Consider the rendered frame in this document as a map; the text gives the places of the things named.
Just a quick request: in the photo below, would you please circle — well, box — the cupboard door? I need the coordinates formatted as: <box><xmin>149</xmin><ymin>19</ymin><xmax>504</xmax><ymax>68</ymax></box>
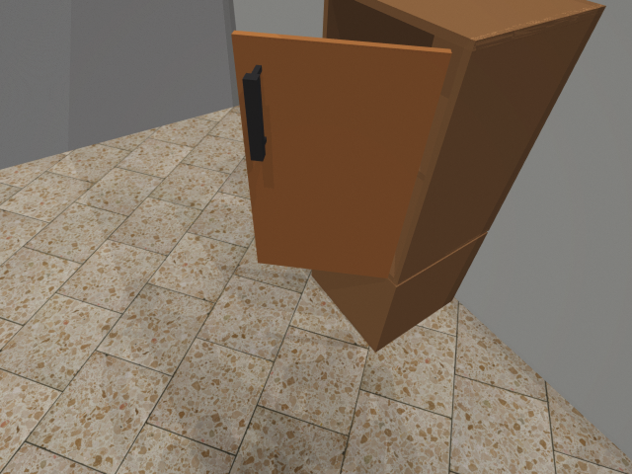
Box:
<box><xmin>231</xmin><ymin>31</ymin><xmax>452</xmax><ymax>278</ymax></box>

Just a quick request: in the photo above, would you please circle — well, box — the handle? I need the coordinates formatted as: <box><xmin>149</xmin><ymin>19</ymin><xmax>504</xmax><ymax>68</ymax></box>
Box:
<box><xmin>242</xmin><ymin>65</ymin><xmax>267</xmax><ymax>162</ymax></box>

